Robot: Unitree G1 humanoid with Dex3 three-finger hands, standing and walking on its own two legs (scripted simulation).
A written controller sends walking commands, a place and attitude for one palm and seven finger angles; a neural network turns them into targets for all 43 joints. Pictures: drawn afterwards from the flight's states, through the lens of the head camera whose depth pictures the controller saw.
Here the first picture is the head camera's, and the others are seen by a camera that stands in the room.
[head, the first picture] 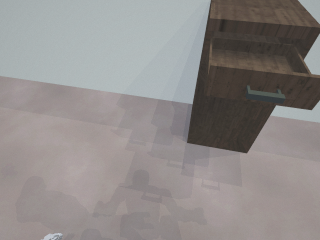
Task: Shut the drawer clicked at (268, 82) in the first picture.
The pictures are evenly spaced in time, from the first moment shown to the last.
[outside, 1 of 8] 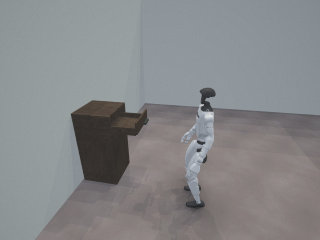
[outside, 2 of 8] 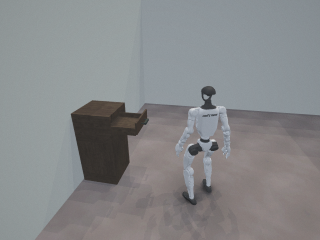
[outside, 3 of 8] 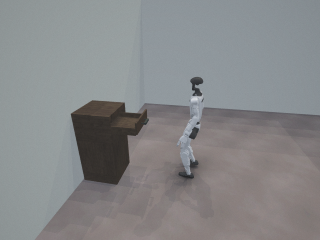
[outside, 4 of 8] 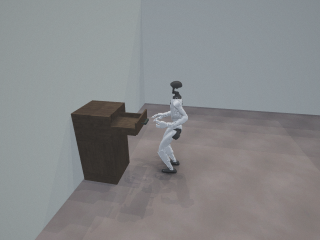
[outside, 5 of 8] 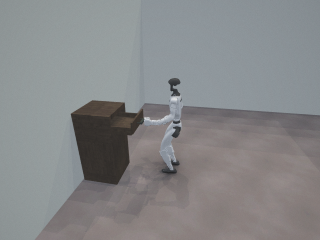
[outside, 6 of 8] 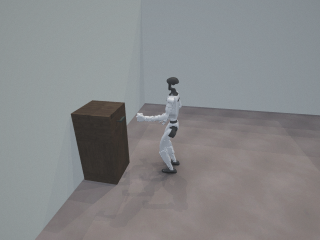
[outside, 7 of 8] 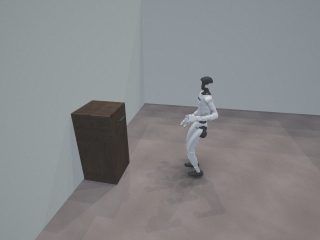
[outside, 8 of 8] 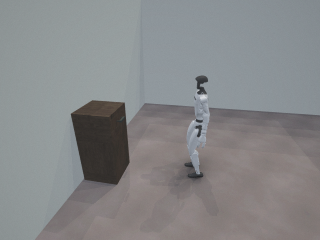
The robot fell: no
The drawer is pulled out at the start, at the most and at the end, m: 0.30 0.30 0.00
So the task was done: yes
